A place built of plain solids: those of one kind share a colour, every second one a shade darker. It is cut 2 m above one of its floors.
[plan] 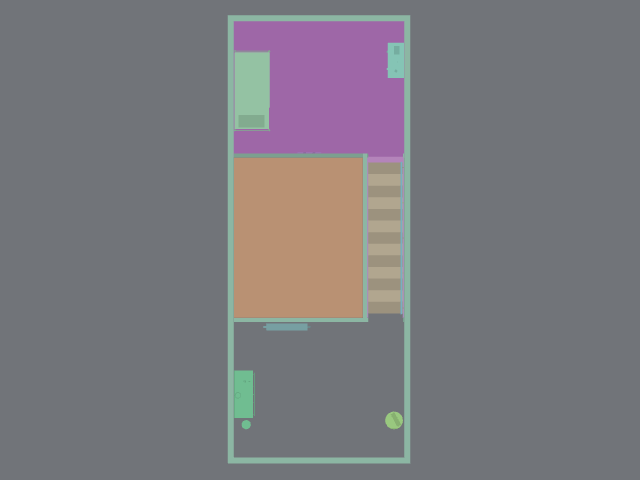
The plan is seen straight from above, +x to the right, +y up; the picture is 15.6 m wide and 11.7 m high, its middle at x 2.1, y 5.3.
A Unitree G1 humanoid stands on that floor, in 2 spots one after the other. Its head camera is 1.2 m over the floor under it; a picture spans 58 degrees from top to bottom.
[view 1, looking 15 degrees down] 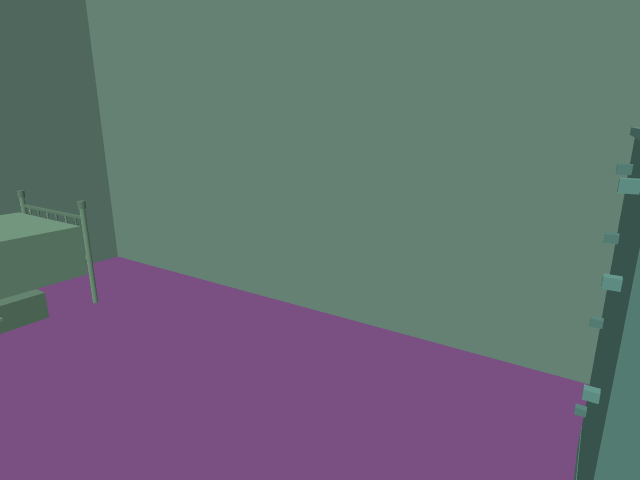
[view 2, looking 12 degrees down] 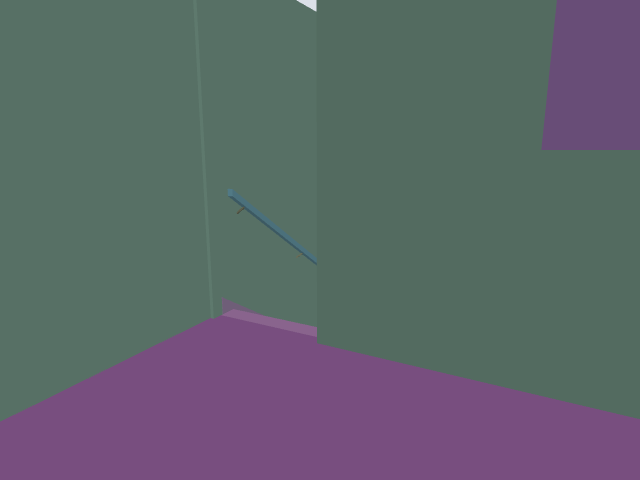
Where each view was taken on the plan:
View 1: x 3.70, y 8.41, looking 123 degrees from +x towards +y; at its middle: wall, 2.74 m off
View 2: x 2.08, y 9.63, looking -62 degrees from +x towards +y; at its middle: wall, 2.57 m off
